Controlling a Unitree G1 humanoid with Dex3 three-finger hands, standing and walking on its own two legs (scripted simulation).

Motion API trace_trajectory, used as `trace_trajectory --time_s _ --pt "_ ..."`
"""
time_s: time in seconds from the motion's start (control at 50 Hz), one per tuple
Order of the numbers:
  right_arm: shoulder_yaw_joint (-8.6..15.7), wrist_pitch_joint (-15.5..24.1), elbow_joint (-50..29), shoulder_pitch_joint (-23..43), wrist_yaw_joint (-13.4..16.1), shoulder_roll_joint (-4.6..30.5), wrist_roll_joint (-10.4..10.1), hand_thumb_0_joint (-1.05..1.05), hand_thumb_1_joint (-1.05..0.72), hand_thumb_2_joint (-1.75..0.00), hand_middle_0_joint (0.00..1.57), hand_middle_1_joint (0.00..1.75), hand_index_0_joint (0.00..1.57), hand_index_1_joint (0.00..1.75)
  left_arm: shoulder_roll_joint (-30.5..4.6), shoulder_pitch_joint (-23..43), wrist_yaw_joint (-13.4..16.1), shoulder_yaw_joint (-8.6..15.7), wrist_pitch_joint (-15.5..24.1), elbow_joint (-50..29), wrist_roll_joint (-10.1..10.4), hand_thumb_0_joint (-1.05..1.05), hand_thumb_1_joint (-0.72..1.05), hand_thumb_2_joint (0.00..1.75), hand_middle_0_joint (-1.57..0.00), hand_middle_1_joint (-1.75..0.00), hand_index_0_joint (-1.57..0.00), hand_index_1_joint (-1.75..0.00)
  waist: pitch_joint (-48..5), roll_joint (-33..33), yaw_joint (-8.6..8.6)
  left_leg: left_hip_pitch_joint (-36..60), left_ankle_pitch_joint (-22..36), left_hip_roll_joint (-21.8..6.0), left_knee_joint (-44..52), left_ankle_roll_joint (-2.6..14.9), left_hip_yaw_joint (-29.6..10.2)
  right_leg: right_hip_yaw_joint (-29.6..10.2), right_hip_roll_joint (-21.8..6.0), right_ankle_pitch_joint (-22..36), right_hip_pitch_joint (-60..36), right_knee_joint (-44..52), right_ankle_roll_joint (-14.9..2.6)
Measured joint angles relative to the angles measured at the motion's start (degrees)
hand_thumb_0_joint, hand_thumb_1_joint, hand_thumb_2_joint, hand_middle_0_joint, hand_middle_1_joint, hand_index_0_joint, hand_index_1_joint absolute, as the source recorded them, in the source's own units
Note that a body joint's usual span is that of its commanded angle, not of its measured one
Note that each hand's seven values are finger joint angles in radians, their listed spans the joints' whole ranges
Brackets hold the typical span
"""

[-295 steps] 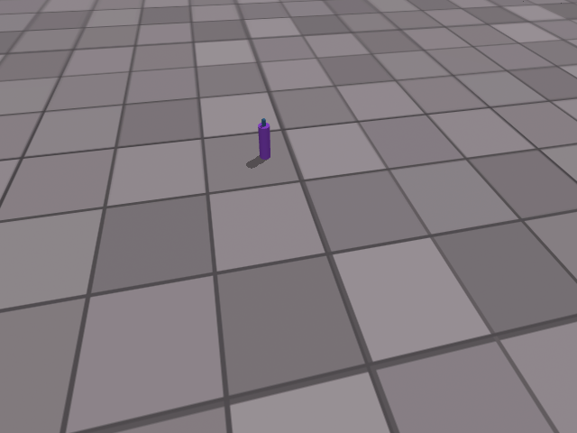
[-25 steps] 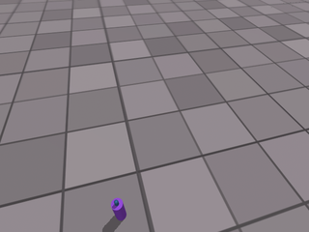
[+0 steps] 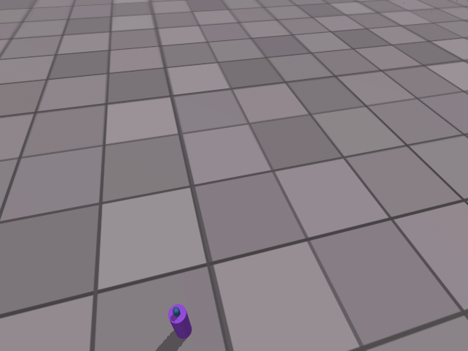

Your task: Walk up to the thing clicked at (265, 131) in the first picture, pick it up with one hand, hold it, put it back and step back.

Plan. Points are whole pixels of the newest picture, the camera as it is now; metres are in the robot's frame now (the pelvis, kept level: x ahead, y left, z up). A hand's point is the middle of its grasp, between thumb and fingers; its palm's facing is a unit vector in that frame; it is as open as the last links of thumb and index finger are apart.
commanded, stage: stand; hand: left
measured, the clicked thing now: (180, 320) +0.38 +0.19 -0.66
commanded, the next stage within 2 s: go down in 1.96 s
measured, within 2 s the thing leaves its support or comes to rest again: neither
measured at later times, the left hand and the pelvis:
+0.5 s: hand out of the picture +0.09 +0.25 -0.16, palm faces -0.03 -0.94 -0.34, open 7.4 cm; pelvis +0.01 -0.01 +0.00, yaw +0 degrees
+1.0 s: hand out of the picture +0.10 +0.24 -0.16, palm faces -0.04 -0.94 -0.34, open 7.4 cm; pelvis +0.02 -0.01 +0.00, yaw +0 degrees
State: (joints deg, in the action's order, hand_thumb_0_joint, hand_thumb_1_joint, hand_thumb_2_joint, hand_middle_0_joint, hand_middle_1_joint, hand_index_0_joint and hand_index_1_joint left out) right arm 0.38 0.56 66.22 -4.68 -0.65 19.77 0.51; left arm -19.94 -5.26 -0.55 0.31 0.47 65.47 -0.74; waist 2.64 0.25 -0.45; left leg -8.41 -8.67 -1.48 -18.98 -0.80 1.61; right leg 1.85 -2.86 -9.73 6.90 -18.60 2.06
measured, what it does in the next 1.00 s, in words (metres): stands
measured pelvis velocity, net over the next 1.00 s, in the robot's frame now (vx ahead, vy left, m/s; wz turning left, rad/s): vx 0.02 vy -0.01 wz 0.00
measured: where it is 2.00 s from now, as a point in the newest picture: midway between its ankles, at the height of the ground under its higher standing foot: outside the picture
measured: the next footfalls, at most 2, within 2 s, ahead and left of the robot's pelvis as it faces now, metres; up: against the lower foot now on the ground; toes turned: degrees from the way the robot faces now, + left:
none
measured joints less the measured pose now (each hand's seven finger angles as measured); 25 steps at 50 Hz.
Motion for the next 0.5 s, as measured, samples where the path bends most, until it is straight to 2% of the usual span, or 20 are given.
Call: trace_trajectory --time_s 0.5 --pt "-0.2 -0.1 -0.1 0.1 0.2 0.3 -0.2 0.01 -0.9 -0.9 0.2 0.3 0.21 0.3 0.0 -0.4 0.2 -0.3 0.0 -0.7 0.1 0.0 0.91 0.9 -0.2 -0.3 -0.2 -0.3 0.2 -0.2 0.13 1.7 -0.7 -0.4 0.8 -0.49 0.0 0.1 0.4 -1.0 -1.4 0.3 -0.37"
